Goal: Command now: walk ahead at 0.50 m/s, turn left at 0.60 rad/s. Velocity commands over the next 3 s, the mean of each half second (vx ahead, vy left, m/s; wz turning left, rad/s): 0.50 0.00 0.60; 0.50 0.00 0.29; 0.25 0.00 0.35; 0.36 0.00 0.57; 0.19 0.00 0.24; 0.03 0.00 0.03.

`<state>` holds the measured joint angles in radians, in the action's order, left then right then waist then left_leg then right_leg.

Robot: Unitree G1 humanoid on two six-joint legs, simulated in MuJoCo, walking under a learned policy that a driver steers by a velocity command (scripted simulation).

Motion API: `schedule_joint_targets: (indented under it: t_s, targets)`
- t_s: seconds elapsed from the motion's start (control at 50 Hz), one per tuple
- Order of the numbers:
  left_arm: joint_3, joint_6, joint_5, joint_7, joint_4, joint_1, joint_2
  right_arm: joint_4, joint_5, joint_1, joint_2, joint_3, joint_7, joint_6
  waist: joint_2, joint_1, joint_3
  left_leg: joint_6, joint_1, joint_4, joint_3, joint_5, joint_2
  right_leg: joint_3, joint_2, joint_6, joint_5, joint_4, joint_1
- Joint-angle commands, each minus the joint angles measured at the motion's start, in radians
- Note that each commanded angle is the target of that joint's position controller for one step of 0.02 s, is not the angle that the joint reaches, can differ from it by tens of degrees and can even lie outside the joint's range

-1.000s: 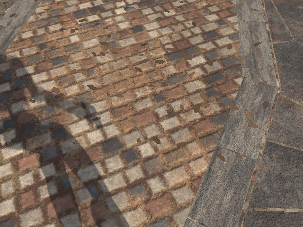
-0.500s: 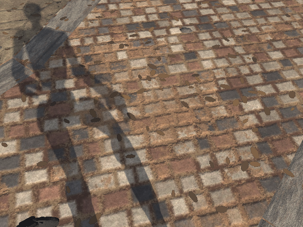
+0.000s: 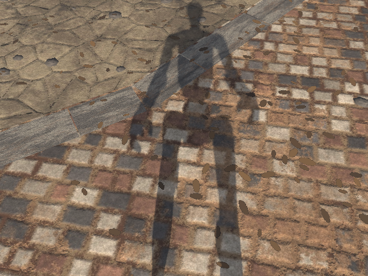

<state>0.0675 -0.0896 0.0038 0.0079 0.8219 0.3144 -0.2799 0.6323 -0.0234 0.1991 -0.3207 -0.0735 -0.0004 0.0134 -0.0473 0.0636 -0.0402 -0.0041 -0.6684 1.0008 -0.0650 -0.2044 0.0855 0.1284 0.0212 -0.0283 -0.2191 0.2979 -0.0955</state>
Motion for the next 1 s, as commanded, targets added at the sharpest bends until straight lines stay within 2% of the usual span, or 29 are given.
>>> schedule_joint_targets:
  t_s: [0.02, 0.08, 0.14, 0.18, 0.2, 0.22, 0.24, 0.26, 0.28, 0.3, 0.32, 0.34, 0.38, 0.42, 0.52, 0.58, 0.62, 0.66, 0.7, 0.72, 0.74, 0.76, 0.78, 0.8, 0.82, 0.84, 0.88, 0.94, 1.0]
  targets:
    - [0.035, -0.013, -0.004, -0.006, -0.067, -0.081, -0.16, -0.075, 0.0, -0.048, -0.018, 0.003, -0.018, 0.019, 0.114, -0.015, 0.0, 0.002, -0.029, -0.149, 0.004, 0.16, 0.025, -0.105, -0.261, -0.142, 0.297, -0.149, 0.035]
    - [0.038, -0.001, -0.011, -0.011, -0.044, -0.038, -0.182, -0.103, -0.001, -0.15, -0.003, 0.011, -0.038, 0.025, 0.103, 0.021, -0.03, 0.018, 0.009, -0.287, 0.061, 0.227, 0.006, -0.031, -0.264, -0.121, 0.316, -0.147, 0.069]
    - [0.046, 0.018, -0.027, -0.012, -0.027, -0.012, -0.213, -0.13, -0.003, -0.194, -0.019, 0.005, -0.055, 0.023, 0.11, 0.013, -0.043, 0.054, 0.037, -0.365, 0.099, 0.158, -0.022, 0.013, -0.293, -0.101, 0.464, -0.098, 0.151]
    - [0.056, 0.032, -0.036, -0.019, -0.028, -0.014, -0.246, -0.13, 0.004, -0.146, -0.06, -0.016, -0.058, 0.017, 0.143, -0.037, 0.011, 0.096, 0.149, -0.379, 0.152, 0.053, -0.086, 0.051, -0.296, -0.082, 0.799, 0.039, 0.195]
    - [0.059, 0.041, -0.039, -0.024, -0.031, -0.02, -0.257, -0.11, 0.005, -0.052, -0.095, -0.036, -0.056, 0.013, 0.147, -0.097, 0.067, 0.125, 0.275, -0.397, 0.173, 0.024, -0.126, 0.071, -0.288, -0.07, 0.921, 0.184, 0.184]
    - [0.052, 0.045, -0.04, -0.029, -0.038, -0.031, -0.242, -0.064, 0.001, 0.117, -0.144, -0.068, -0.045, 0.008, 0.121, -0.189, 0.15, 0.166, 0.522, -0.458, 0.167, 0.087, -0.159, 0.096, -0.258, -0.04, 0.888, 0.396, 0.08]
    - [0.026, 0.039, -0.005, -0.029, -0.056, 0.0, -0.175, -0.03, -0.006, 0.258, -0.22, -0.095, -0.023, -0.005, -0.021, -0.228, 0.238, 0.226, 0.83, -0.465, -0.067, 0.078, -0.018, 0.091, -0.209, 0.002, 0.429, 0.713, -0.191]
    - [-0.014, 0.011, 0.016, -0.014, -0.122, 0.067, -0.06, -0.054, -0.009, 0.198, -0.308, -0.097, -0.022, 0.009, -0.234, -0.098, 0.347, 0.415, 1.075, -0.591, -0.66, -0.161, 0.214, -0.045, -0.001, 0.047, -0.383, 1.024, -0.589]
    - [0.003, -0.021, -0.021, -0.002, -0.132, -0.062, -0.16, -0.07, -0.004, 0.222, -0.21, -0.07, -0.029, 0.026, -0.097, -0.186, 0.381, 0.397, 1.074, -0.695, -0.732, -0.237, 0.232, -0.219, -0.027, 0.033, -0.357, 1.092, -0.692]
    - [0.01, -0.04, -0.048, 0.004, -0.162, -0.134, -0.186, -0.056, 0.004, 0.189, -0.169, -0.055, -0.032, 0.041, -0.062, -0.179, 0.236, 0.355, 0.962, -0.714, -0.59, -0.147, 0.205, -0.211, -0.064, 0.015, -0.252, 1.05, -0.745]
    - [0.004, -0.048, -0.033, -0.001, -0.154, -0.134, -0.169, -0.056, 0.002, 0.132, -0.149, -0.048, -0.031, 0.048, 0.022, -0.131, 0.163, 0.325, 0.818, -0.713, -0.481, -0.033, 0.161, -0.212, -0.105, 0.013, -0.171, 0.964, -0.693]
    - [0.009, -0.048, -0.008, -0.006, -0.145, -0.127, -0.17, -0.065, 0.007, 0.071, -0.126, -0.04, -0.029, 0.049, 0.033, -0.091, 0.119, 0.307, 0.698, -0.723, -0.401, 0.075, 0.124, -0.213, -0.13, 0.025, -0.126, 0.884, -0.629]
    - [0.013, -0.026, 0.003, -0.003, -0.137, -0.095, -0.168, -0.078, 0.022, 0.019, -0.106, -0.031, -0.02, 0.052, -0.002, -0.043, 0.097, 0.308, 0.568, -0.764, -0.34, 0.19, 0.09, -0.214, -0.146, 0.049, -0.079, 0.82, -0.537]
    - [0.007, -0.008, 0.012, -0.004, -0.138, -0.105, -0.14, -0.061, 0.016, 0.029, -0.114, -0.032, -0.008, 0.056, 0.008, -0.037, 0.076, 0.314, 0.481, -0.778, -0.277, 0.271, 0.069, -0.19, -0.136, 0.083, -0.04, 0.742, -0.514]
    - [-0.018, -0.007, 0.009, 0.004, -0.189, -0.302, -0.081, -0.015, 0.007, 0.097, -0.144, -0.041, 0.016, 0.045, -0.014, -0.108, 0.024, 0.243, 0.384, -0.766, -0.188, 0.163, -0.014, -0.172, -0.065, 0.111, 0.271, 0.368, -0.439]
    - [-0.015, -0.017, -0.007, 0.018, -0.205, -0.358, -0.096, 0.021, 0.002, 0.152, -0.141, -0.039, 0.018, 0.043, -0.029, -0.137, 0.022, 0.224, 0.421, -0.735, -0.227, 0.087, 0.016, -0.185, -0.046, 0.096, 0.343, 0.266, -0.39]
    - [-0.008, -0.024, -0.007, 0.026, -0.207, -0.359, -0.116, 0.042, 0.0, 0.177, -0.121, -0.033, 0.019, 0.041, -0.041, -0.136, 0.022, 0.215, 0.499, -0.679, -0.271, 0.079, 0.052, -0.2, -0.052, 0.07, 0.305, 0.228, -0.396]
    - [0.002, -0.029, -0.007, 0.029, -0.204, -0.328, -0.132, 0.056, 0.005, 0.18, -0.122, -0.034, 0.019, 0.034, -0.07, -0.117, 0.016, 0.202, 0.555, -0.631, -0.305, 0.141, 0.08, -0.188, -0.05, 0.035, 0.202, 0.214, -0.372]
    - [0.024, -0.035, 0.002, 0.021, -0.17, -0.187, -0.165, 0.056, 0.01, 0.17, -0.093, -0.023, 0.014, 0.028, -0.065, -0.043, 0.083, 0.163, 0.557, -0.473, -0.271, 0.325, 0.021, -0.154, -0.036, -0.021, 0.171, 0.166, -0.168]
    - [0.035, -0.039, 0.015, 0.016, -0.156, -0.04, -0.21, 0.04, 0.024, 0.177, -0.051, -0.004, 0.013, 0.028, 0.015, 0.018, 0.228, 0.126, 0.454, -0.216, -0.212, 0.228, -0.035, -0.291, -0.172, -0.084, 0.195, 0.199, 0.082]
    - [0.063, -0.028, 0.021, 0.02, -0.11, 0.076, -0.295, 0.04, -0.006, 0.324, 0.008, 0.013, 0.013, 0.039, 0.333, -0.018, 0.363, 0.036, 0.099, 0.145, -0.091, -0.2, -0.194, -0.75, -0.378, -0.261, -0.04, 0.102, 0.421]
    - [0.044, -0.025, -0.016, 0.03, -0.101, 0.094, -0.209, 0.053, -0.012, 0.306, -0.066, 0.006, 0.016, 0.047, 0.302, 0.006, 0.326, 0.026, -0.056, 0.283, -0.143, -0.363, -0.166, -0.944, -0.416, -0.27, -0.302, -0.002, 0.434]
    - [0.027, -0.02, -0.019, 0.025, -0.109, 0.042, -0.152, 0.038, -0.016, 0.183, -0.123, -0.01, 0.015, 0.049, 0.189, 0.028, 0.183, 0.028, -0.111, 0.323, -0.142, -0.284, -0.122, -0.813, -0.384, -0.228, -0.325, -0.022, 0.32]
    - [0.019, -0.013, -0.005, 0.021, -0.12, -0.012, -0.139, 0.018, -0.004, 0.1, -0.118, -0.006, 0.017, 0.05, 0.112, 0.014, 0.114, 0.03, -0.092, 0.301, -0.093, -0.215, -0.081, -0.686, -0.342, -0.2, -0.232, -0.029, 0.203]
    - [0.013, -0.009, 0.002, 0.02, -0.115, -0.046, -0.123, 0.002, 0.013, 0.048, -0.104, -0.006, 0.014, 0.056, 0.088, -0.005, 0.046, 0.03, -0.082, 0.233, -0.07, -0.164, -0.048, -0.597, -0.302, -0.198, -0.119, -0.051, 0.099]
    - [0.004, -0.012, 0.011, 0.016, -0.115, -0.06, -0.106, 0.002, 0.017, 0.051, -0.089, -0.007, 0.011, 0.058, 0.113, -0.032, 0.04, 0.032, -0.032, 0.178, -0.064, -0.121, -0.015, -0.535, -0.271, -0.187, -0.027, -0.068, 0.043]
    - [0.0, -0.016, 0.003, 0.015, -0.105, -0.054, -0.095, 0.016, 0.013, 0.08, -0.053, 0.0, 0.006, 0.055, 0.146, -0.051, 0.051, 0.023, 0.02, 0.103, -0.037, -0.102, 0.0, -0.454, -0.237, -0.191, 0.087, -0.101, 0.006]
    - [0.011, -0.018, -0.012, 0.01, -0.081, -0.024, -0.137, -0.007, 0.023, 0.009, -0.016, 0.015, 0.004, 0.054, 0.128, -0.04, 0.029, 0.0, -0.009, -0.056, -0.005, -0.04, 0.016, -0.376, -0.244, -0.213, 0.209, -0.142, -0.01]
    - [0.015, -0.007, -0.017, 0.004, -0.063, 0.001, -0.16, -0.022, 0.021, -0.084, 0.004, 0.027, -0.006, 0.063, 0.121, -0.011, 0.016, -0.008, 0.026, -0.252, 0.018, 0.137, 0.007, -0.285, -0.212, -0.185, 0.247, -0.158, -0.016]
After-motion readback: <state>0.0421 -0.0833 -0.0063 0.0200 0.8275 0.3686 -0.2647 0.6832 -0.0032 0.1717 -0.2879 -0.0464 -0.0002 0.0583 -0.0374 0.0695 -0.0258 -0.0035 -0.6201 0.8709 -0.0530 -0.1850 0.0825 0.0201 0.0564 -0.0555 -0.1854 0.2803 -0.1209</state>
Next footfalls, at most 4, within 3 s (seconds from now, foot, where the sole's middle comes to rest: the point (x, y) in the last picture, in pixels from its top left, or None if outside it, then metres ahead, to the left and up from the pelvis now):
0.22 left None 0.29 0.15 -0.78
0.70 right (197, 235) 0.62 0.03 -0.78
1.20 left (118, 195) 0.77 0.37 -0.78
1.64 right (164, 171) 0.90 0.19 -0.78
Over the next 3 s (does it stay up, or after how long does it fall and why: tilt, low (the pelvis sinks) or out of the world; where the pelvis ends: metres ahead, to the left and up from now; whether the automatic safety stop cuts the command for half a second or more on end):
stays up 0.93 0.53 -0.01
